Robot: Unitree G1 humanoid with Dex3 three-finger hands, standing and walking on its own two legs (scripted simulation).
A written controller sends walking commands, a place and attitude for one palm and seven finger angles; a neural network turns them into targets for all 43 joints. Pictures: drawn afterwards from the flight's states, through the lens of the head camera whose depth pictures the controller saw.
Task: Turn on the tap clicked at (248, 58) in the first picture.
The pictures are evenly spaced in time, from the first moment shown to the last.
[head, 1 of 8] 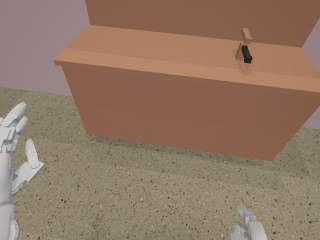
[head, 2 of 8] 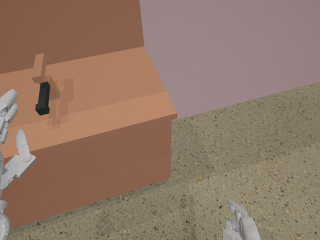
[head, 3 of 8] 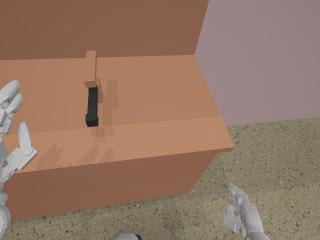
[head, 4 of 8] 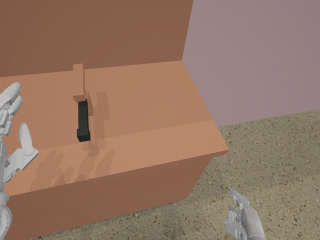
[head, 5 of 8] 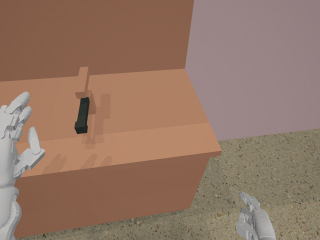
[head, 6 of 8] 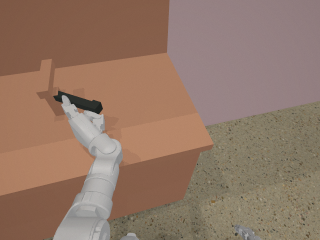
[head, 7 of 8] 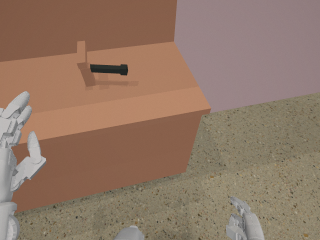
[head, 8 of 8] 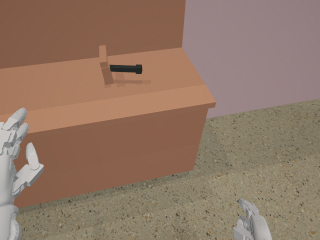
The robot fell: no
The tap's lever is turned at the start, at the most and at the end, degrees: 0 73 73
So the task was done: yes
